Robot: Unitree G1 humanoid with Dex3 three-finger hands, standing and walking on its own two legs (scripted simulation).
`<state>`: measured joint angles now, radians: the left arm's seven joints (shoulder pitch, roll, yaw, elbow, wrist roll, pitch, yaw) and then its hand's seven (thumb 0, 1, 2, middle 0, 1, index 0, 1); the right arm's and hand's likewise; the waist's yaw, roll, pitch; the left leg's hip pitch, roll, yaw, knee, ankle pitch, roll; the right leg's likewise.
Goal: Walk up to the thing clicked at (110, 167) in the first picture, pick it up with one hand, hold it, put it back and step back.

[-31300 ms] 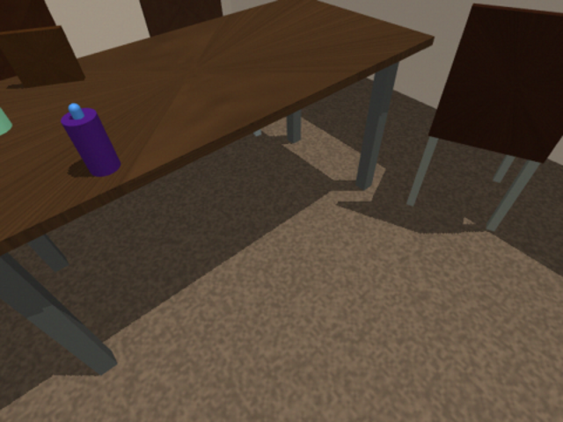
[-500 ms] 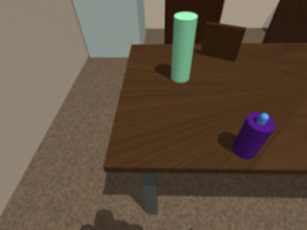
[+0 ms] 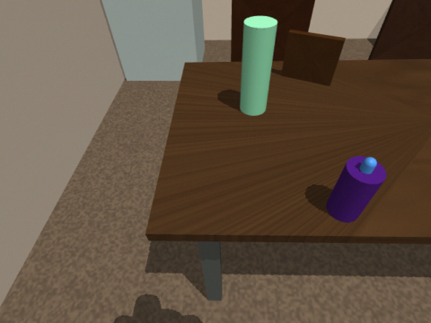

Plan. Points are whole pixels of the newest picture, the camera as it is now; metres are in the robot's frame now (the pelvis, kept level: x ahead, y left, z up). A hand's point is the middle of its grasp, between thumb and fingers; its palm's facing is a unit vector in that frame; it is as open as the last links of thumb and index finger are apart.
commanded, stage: stand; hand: right
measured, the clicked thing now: (355, 186) +0.36 -0.25 +0.05
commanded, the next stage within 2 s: none
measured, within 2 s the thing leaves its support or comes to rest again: neither
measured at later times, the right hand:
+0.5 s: hand out of the picture +0.06 -0.26 -0.16, palm faces -0.04 +0.94 -0.35, open 7.5 cm
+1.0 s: hand out of the picture +0.07 -0.25 -0.16, palm faces -0.04 +0.94 -0.35, open 7.4 cm
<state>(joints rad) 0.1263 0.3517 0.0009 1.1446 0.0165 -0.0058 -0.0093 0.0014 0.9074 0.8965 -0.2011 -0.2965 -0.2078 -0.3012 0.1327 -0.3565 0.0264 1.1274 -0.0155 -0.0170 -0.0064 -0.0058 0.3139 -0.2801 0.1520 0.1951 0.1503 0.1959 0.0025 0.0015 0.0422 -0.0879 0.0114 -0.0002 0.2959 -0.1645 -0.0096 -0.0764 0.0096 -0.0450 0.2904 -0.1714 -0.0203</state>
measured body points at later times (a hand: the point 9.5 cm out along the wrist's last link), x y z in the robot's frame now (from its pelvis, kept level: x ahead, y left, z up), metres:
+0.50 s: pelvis +0.00 +0.00 +0.00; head +0.00 +0.00 +0.45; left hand +0.07 +0.30 -0.13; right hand +0.06 -0.30 -0.13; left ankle +0.00 +0.12 -0.75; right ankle -0.01 -0.10 -0.75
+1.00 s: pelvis +0.01 +0.00 +0.00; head +0.01 +0.00 +0.45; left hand +0.08 +0.30 -0.13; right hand +0.07 -0.30 -0.13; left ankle +0.00 +0.13 -0.75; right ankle -0.01 -0.10 -0.75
